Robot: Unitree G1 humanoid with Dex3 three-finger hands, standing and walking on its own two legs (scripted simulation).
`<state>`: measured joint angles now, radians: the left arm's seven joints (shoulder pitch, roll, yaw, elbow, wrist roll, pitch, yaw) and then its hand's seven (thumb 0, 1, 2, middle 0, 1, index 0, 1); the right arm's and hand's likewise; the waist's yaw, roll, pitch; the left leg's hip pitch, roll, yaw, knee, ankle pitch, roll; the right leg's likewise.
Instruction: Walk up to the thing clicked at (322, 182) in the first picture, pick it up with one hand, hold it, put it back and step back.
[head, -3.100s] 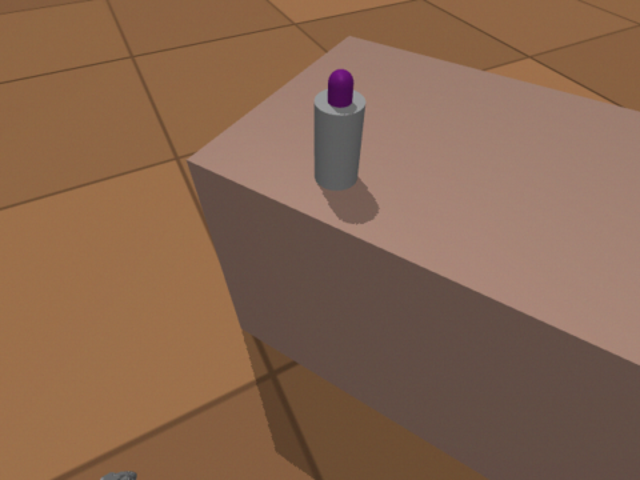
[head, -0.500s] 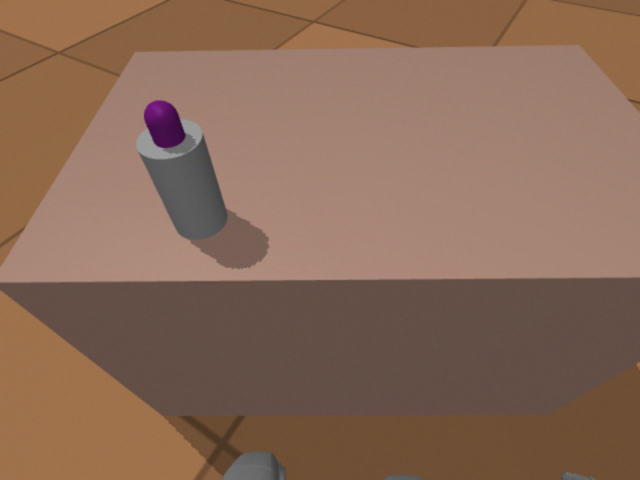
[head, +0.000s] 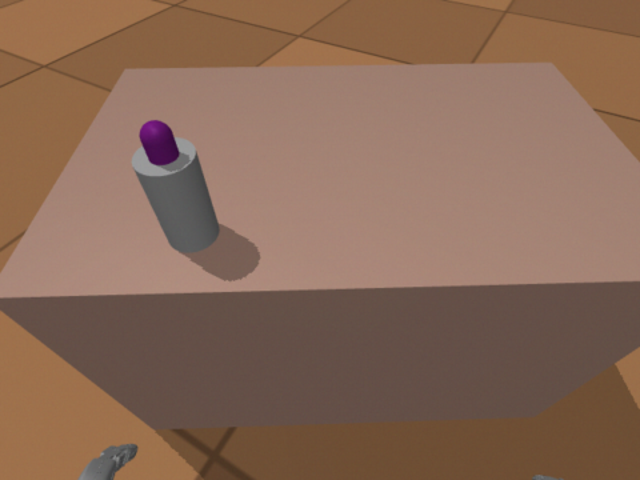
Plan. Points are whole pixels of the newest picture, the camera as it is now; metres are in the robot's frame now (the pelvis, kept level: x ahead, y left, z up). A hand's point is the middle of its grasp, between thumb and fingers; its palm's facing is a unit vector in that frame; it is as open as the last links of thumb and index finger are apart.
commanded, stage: walk up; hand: left
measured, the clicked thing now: (175, 185) +0.47 +0.23 +0.09
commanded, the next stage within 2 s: stand in 0.68 s
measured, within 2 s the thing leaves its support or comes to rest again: neither
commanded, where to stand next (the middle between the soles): +0.06 +0.00 m, yaw +3 degrees
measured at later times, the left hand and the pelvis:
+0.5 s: hand out of the picture +0.09 +0.26 -0.14, palm faces -0.02 -0.94 -0.34, open 7.4 cm; pelvis +0.00 +0.01 +0.01, yaw +0 degrees
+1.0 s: hand out of the picture +0.08 +0.26 -0.14, palm faces -0.01 -0.94 -0.35, open 7.4 cm; pelvis +0.00 +0.01 +0.01, yaw +0 degrees
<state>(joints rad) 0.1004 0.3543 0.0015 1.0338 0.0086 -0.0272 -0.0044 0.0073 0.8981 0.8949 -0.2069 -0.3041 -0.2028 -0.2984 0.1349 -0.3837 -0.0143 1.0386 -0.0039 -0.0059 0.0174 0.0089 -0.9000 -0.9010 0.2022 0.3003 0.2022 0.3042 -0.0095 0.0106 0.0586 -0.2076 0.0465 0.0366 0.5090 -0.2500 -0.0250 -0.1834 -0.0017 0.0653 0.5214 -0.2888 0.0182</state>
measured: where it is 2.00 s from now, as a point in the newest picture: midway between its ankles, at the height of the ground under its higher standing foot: outside the picture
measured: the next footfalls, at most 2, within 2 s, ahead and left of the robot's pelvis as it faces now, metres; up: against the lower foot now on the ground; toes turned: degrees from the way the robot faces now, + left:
none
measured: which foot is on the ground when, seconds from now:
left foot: down 0.00-1.00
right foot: down 0.00-1.00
